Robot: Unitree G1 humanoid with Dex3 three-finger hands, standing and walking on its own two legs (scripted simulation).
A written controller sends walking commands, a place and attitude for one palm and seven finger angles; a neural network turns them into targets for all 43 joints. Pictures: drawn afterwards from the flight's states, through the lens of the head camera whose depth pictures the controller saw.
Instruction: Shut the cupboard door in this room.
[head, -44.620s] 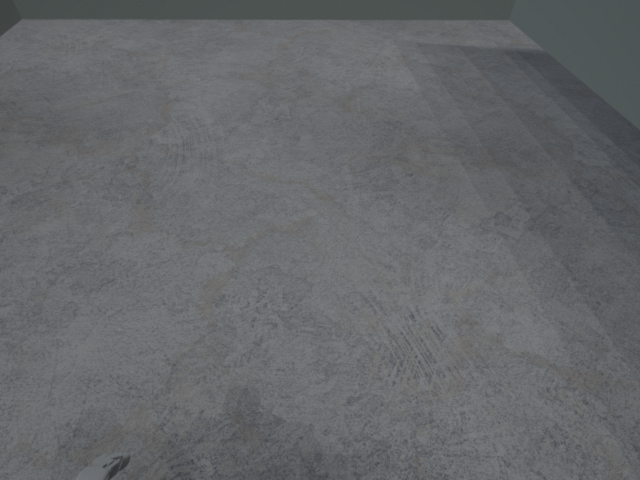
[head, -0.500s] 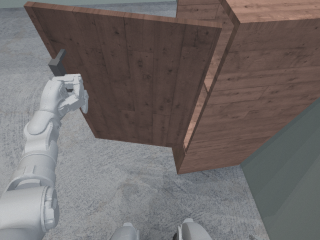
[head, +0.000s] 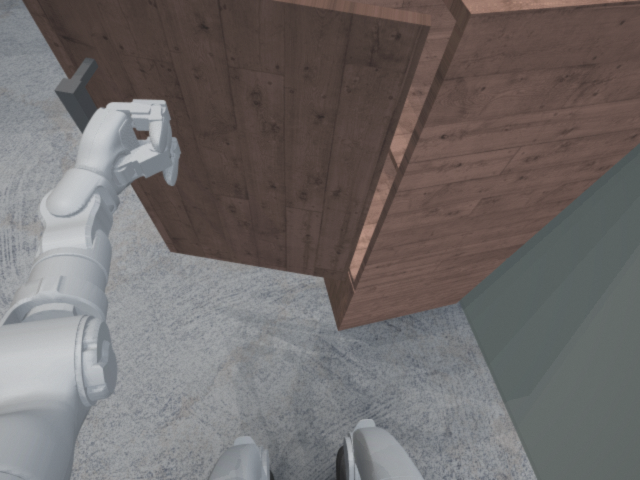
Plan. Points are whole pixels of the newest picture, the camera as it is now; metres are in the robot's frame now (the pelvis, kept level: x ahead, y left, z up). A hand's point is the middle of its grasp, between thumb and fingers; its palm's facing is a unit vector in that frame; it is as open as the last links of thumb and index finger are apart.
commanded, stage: push the door shut along its arc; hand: left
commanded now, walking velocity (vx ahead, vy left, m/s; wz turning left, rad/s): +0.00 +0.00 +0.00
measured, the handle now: (104, 123) +0.55 +0.23 +0.08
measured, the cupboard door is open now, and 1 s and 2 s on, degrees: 67 47 47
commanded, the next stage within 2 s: pull the fist back off the door in 0.72 s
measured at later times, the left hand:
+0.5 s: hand (186, 126) +0.53 +0.13 +0.09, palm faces -0.36 -0.93 -0.02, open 3.1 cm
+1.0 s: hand (214, 97) +0.59 +0.10 +0.08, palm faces +0.04 -1.00 +0.07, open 3.1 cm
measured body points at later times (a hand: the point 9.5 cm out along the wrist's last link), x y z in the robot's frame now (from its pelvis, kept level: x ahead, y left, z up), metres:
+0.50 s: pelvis -0.01 -0.01 -0.02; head +0.15 +0.01 +0.41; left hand +0.54 +0.18 +0.09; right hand -0.01 -0.29 -0.12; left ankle +0.00 +0.09 -0.67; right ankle +0.03 -0.13 -0.67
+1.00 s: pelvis +0.00 -0.01 -0.03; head +0.17 +0.00 +0.38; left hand +0.59 +0.15 +0.08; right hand -0.05 -0.25 -0.14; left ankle +0.00 +0.09 -0.67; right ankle +0.03 -0.13 -0.67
